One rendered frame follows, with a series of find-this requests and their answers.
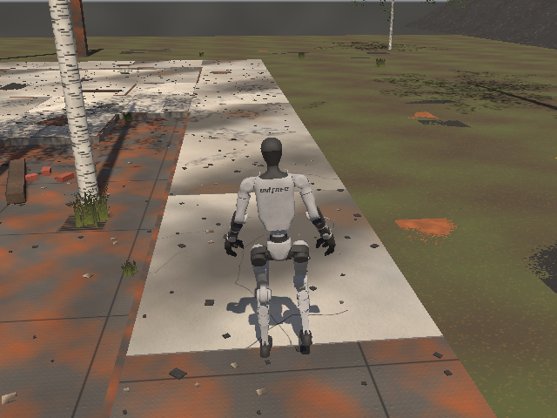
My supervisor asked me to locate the left robot upper arm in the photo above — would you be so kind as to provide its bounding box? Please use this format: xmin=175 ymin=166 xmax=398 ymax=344
xmin=234 ymin=177 xmax=256 ymax=225

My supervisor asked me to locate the left robot hand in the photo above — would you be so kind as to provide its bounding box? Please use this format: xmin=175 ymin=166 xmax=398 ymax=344
xmin=225 ymin=238 xmax=244 ymax=257

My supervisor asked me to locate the right robot upper arm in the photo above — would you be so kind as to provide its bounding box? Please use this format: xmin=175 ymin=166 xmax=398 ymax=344
xmin=292 ymin=174 xmax=320 ymax=221

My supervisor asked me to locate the robot right shin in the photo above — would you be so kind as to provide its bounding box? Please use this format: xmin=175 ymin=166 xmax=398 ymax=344
xmin=297 ymin=274 xmax=310 ymax=335

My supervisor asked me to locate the right robot hand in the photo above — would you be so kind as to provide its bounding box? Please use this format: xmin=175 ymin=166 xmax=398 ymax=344
xmin=316 ymin=234 xmax=336 ymax=256

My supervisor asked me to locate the left robot thigh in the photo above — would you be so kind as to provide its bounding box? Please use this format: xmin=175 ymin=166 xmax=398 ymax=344
xmin=251 ymin=244 xmax=272 ymax=304

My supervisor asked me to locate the left robot forearm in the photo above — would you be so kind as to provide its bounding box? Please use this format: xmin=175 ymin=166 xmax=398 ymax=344
xmin=226 ymin=211 xmax=243 ymax=242

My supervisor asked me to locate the right robot forearm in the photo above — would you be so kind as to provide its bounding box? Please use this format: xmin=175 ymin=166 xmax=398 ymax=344
xmin=312 ymin=207 xmax=332 ymax=239

